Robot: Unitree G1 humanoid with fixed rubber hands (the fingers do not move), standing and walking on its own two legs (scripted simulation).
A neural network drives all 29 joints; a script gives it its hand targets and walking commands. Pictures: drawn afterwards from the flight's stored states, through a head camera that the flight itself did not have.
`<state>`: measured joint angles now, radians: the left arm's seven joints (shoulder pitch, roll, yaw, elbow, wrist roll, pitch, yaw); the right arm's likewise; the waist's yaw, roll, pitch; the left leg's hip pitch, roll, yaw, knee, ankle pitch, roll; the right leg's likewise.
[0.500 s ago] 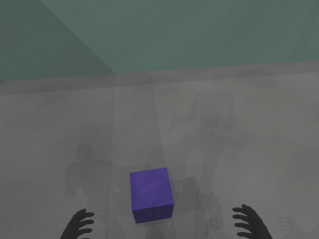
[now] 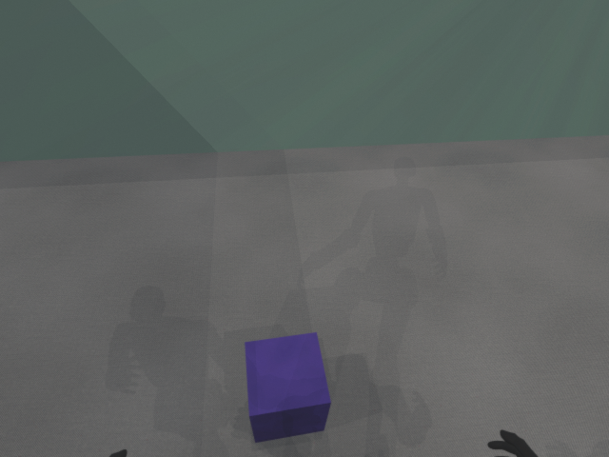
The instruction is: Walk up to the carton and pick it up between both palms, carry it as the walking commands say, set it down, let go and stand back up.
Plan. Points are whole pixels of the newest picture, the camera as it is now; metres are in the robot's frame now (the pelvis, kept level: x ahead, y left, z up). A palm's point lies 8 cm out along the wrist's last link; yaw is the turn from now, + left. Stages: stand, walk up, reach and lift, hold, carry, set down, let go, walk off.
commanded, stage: stand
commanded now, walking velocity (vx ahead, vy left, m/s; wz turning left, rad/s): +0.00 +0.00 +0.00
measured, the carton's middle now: (285, 387) +0.46 +0.04 -0.65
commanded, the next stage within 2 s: none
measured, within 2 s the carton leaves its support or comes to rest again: neither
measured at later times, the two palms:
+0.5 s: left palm out of the picture +0.07 +0.29 -0.11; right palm out of the picture +0.08 -0.30 -0.10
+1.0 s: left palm out of the picture +0.04 +0.30 -0.11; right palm out of the picture +0.05 -0.30 -0.10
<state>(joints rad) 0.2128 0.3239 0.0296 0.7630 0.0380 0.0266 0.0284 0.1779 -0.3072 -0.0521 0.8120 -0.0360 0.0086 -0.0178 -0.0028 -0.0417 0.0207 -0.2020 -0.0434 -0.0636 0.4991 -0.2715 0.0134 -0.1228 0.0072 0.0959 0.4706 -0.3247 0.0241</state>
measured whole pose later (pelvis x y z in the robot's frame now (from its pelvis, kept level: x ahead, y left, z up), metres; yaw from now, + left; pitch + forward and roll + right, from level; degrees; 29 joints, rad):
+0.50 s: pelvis -0.02 +0.00 +0.00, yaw +1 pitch -3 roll +0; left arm 0.20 0.35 0.02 0.90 0.03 0.01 0.02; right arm 0.15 -0.33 -0.03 0.97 -0.02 0.00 -0.01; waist 0.00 -0.02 0.03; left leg -0.17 -0.04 -0.08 0.43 -0.21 0.01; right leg -0.09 0.01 0.09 0.41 -0.27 0.02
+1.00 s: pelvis -0.03 +0.00 +0.01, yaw +1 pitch -3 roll +0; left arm 0.18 0.37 0.02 0.99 0.03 0.00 0.01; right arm 0.14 -0.35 -0.02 1.05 -0.01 0.00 -0.01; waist -0.01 -0.02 0.05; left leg -0.17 -0.04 -0.08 0.40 -0.18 0.01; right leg -0.08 0.00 0.08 0.36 -0.23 0.03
